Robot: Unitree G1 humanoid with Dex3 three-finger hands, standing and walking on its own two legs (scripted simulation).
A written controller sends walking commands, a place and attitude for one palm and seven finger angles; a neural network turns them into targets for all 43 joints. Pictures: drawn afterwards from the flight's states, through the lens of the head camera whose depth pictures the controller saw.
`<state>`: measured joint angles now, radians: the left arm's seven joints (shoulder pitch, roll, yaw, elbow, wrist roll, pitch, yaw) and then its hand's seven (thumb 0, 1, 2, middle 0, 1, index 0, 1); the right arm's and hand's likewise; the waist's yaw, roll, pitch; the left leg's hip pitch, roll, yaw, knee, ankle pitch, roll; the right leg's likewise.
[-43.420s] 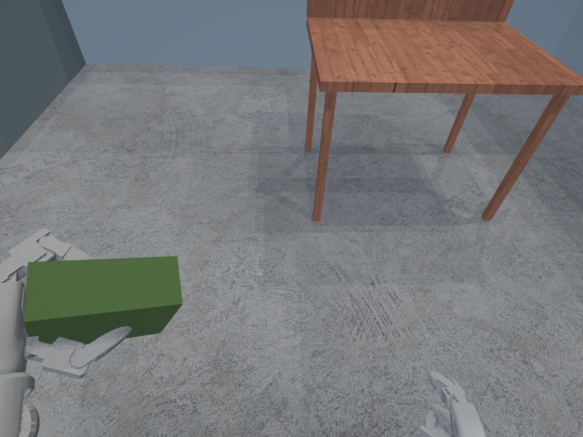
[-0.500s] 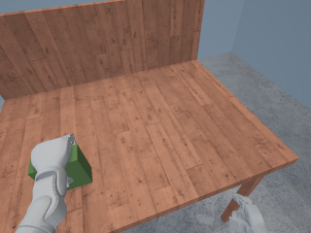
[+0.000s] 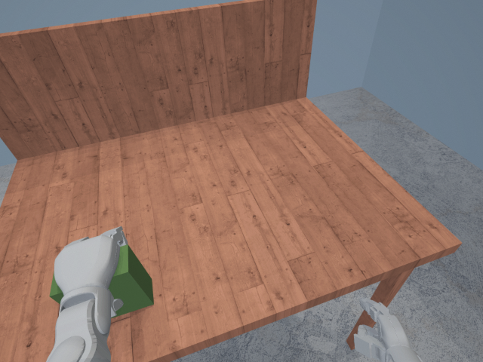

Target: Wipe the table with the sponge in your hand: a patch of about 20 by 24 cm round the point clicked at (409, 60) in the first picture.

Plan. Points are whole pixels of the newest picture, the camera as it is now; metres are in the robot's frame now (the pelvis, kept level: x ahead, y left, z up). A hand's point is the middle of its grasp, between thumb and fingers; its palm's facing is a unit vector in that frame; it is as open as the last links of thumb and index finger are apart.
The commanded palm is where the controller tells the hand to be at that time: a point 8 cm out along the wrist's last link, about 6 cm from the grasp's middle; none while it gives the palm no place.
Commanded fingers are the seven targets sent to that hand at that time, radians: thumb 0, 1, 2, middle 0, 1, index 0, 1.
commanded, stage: lift the sponge slowly off the table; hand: left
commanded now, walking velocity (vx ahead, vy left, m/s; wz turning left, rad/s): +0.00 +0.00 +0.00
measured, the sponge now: (112, 291) +0.22 +0.27 -0.01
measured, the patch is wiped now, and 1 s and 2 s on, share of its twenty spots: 1.00 1.00 1.00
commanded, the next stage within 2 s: none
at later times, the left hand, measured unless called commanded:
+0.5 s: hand (107, 280) +0.22 +0.26 +0.05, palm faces +0.00 -0.13 -0.99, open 9.7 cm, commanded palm +0.19 +0.25 +0.11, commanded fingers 0.00 0.10 1.30 -1.20 -1.60 -1.20 -1.60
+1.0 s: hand (102, 275) +0.21 +0.26 +0.07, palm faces +0.03 -0.15 -0.99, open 9.7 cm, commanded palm +0.19 +0.25 +0.14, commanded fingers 0.00 0.10 1.30 -1.20 -1.60 -1.20 -1.60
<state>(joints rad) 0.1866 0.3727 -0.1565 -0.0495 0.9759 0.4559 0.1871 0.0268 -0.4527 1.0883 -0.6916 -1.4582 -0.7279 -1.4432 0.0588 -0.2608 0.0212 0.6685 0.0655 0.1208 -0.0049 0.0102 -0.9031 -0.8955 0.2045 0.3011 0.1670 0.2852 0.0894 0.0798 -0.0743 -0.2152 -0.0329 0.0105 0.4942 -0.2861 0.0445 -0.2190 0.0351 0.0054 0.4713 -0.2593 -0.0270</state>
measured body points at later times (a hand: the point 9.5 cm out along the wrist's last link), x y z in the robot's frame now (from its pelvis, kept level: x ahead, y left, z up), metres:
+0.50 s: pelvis +0.00 -0.01 +0.00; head -0.02 -0.04 +0.45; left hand +0.21 +0.26 +0.10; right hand +0.22 -0.22 -0.09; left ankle -0.02 +0.09 -0.74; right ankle -0.01 -0.11 -0.74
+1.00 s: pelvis -0.01 -0.01 +0.01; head -0.04 -0.04 +0.45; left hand +0.21 +0.26 +0.12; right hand +0.22 -0.22 -0.08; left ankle -0.02 +0.09 -0.74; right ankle -0.01 -0.11 -0.74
